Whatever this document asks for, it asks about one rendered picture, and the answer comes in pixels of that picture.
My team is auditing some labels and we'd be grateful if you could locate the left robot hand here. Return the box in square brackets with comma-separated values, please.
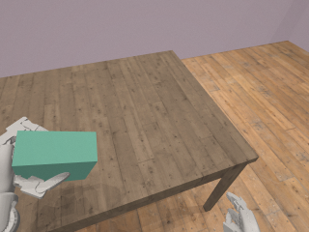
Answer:
[0, 117, 70, 199]

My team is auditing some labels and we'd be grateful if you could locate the table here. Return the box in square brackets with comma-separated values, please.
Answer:
[0, 50, 259, 232]

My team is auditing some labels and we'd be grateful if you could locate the right robot hand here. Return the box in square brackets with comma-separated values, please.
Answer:
[223, 191, 261, 232]

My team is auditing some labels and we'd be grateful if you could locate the sponge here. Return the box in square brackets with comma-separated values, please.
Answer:
[12, 130, 98, 182]

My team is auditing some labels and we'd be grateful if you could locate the left robot forearm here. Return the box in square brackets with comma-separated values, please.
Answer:
[0, 192, 20, 232]

